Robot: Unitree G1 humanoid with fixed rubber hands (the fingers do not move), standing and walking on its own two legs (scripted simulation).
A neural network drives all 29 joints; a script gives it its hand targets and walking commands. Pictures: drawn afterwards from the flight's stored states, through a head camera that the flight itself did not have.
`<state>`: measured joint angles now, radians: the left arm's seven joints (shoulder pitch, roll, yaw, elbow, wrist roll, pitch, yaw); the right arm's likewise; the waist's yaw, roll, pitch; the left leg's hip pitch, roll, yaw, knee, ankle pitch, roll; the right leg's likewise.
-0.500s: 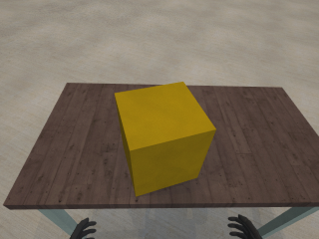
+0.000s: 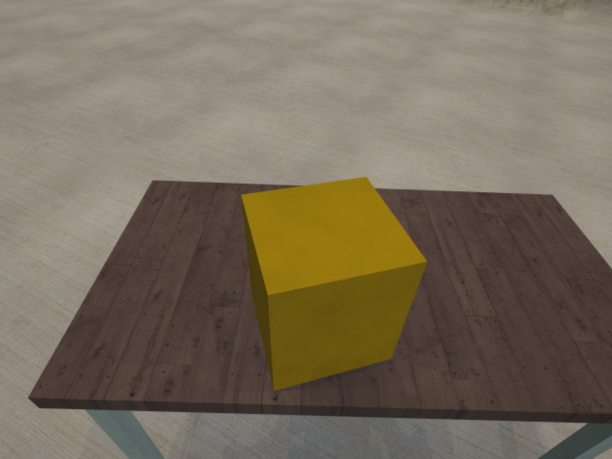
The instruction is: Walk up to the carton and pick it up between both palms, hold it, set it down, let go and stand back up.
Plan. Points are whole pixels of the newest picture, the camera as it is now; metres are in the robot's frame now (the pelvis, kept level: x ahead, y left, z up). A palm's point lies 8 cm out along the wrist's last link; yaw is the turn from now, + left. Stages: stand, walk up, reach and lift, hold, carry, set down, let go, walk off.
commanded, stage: stand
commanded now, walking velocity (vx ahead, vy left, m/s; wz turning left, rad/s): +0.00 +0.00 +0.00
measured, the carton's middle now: (320, 282) +0.41 -0.01 +0.01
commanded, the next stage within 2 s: none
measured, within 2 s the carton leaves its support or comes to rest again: neither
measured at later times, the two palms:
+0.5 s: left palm out of the picture +0.02 +0.31 -0.13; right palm out of the picture +0.04 -0.26 -0.11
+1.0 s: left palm out of the picture +0.04 +0.32 -0.13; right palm out of the picture +0.05 -0.26 -0.11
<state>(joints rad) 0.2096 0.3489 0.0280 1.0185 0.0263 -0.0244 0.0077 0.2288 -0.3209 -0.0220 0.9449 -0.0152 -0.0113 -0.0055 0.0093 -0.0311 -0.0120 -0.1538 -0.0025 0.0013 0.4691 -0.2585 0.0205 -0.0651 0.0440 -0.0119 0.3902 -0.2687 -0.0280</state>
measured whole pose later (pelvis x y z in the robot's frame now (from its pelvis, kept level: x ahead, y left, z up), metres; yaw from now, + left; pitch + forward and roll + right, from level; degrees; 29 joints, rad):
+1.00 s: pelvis -0.01 +0.03 +0.01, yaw +0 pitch -4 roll +0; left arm 0.14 0.34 0.00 1.15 0.01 -0.01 0.01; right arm 0.14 -0.32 0.00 1.10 0.00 -0.01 0.00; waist 0.00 -0.03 0.05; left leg -0.10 -0.07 0.01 0.32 -0.16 0.07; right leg -0.05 -0.02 0.00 0.32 -0.21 0.03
